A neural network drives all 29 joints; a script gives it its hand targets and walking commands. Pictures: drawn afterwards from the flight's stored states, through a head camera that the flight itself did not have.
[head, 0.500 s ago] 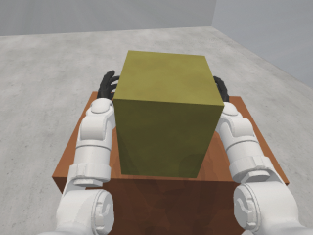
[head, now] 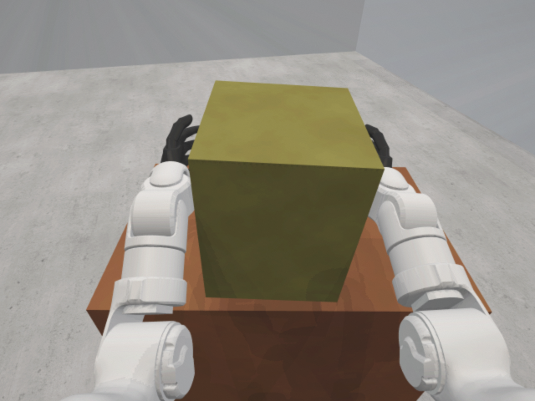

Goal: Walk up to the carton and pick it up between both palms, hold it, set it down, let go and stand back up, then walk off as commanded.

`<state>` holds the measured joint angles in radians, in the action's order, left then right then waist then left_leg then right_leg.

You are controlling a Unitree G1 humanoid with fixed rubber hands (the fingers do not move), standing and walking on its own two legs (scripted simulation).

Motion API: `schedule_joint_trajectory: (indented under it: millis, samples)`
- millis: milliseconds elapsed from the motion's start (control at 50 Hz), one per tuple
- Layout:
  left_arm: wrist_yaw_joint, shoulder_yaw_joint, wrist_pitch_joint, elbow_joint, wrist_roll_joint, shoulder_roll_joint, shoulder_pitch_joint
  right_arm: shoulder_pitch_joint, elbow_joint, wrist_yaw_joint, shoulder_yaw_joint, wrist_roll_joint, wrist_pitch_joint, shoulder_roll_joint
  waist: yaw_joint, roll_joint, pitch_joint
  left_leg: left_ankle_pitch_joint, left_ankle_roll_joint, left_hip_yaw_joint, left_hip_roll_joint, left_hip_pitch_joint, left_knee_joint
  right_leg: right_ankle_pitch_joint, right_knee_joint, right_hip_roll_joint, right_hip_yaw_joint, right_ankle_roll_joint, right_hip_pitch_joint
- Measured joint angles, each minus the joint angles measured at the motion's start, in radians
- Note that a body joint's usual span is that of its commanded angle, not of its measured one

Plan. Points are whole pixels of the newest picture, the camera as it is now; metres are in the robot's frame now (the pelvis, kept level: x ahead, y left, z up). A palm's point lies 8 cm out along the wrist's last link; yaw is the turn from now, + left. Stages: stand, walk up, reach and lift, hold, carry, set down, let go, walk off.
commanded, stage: hold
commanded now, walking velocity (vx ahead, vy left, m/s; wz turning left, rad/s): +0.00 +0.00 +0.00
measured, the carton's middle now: (276, 192) +0.39 +0.01 +0.17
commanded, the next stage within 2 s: none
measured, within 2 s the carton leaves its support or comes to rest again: neither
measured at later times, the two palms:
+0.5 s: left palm (171, 164) +0.38 +0.16 +0.23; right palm (378, 169) +0.39 -0.13 +0.22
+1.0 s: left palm (172, 164) +0.38 +0.16 +0.23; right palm (378, 171) +0.39 -0.13 +0.22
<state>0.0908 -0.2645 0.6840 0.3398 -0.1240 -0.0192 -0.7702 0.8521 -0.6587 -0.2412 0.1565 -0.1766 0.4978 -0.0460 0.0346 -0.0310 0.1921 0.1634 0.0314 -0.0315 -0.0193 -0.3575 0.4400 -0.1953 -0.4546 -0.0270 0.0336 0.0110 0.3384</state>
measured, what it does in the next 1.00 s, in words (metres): stands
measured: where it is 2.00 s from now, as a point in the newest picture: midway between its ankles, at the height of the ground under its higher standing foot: outside the picture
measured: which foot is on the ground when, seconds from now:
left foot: down 0.00-1.00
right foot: down 0.00-1.00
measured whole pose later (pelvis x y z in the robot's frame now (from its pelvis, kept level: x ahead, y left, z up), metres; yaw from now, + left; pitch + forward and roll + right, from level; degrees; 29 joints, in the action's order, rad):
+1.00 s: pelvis +0.00 +0.00 +0.00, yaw +0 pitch +5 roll +0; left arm 0.08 -0.26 0.78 0.29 -0.13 -0.02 -0.77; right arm 0.86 -0.61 -0.26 0.16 -0.20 0.60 -0.05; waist 0.03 -0.02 0.22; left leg 0.16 0.03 -0.03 -0.02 -0.36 0.44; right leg -0.20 -0.45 -0.03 0.03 0.01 0.34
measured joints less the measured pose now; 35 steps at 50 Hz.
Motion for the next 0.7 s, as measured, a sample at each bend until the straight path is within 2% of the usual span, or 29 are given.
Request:
schedule_joint_trajectory:
  millis: [400, 700]
  samples:
    - [-0.006, 0.0, 0.085, -0.051, -0.006, -0.004, 0.0, 0.009, 0.046, -0.019, 0.0, -0.024, 0.087, -0.001, 0.0, 0.001, 0.032, -0.001, 0.0, 0.0, 0.0, 0.0, 0.0, 0.0, 0.0, 0.0, 0.0, 0.0, 0.0]
    - [-0.007, 0.0, 0.089, -0.051, -0.007, -0.004, 0.0, 0.009, 0.047, -0.019, 0.0, -0.024, 0.093, -0.001, 0.0, 0.004, 0.024, 0.001, 0.0, 0.0, 0.0, 0.0, 0.0, 0.0, 0.0, 0.0, 0.0, 0.0, 0.0]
